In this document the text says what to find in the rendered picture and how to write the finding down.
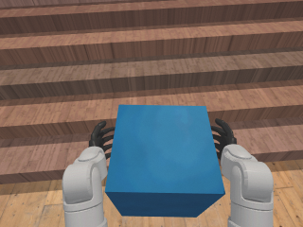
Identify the right robot hand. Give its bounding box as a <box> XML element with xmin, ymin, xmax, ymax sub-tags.
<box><xmin>210</xmin><ymin>118</ymin><xmax>237</xmax><ymax>160</ymax></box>

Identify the carton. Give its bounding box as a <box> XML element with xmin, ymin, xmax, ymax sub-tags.
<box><xmin>104</xmin><ymin>104</ymin><xmax>225</xmax><ymax>218</ymax></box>

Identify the left robot hand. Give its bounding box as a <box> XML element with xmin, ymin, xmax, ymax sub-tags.
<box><xmin>89</xmin><ymin>120</ymin><xmax>116</xmax><ymax>160</ymax></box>

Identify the robot left forearm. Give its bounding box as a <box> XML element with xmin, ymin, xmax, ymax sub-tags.
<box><xmin>62</xmin><ymin>146</ymin><xmax>108</xmax><ymax>227</ymax></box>

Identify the robot right forearm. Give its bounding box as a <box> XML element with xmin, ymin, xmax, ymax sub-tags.
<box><xmin>221</xmin><ymin>144</ymin><xmax>274</xmax><ymax>227</ymax></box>

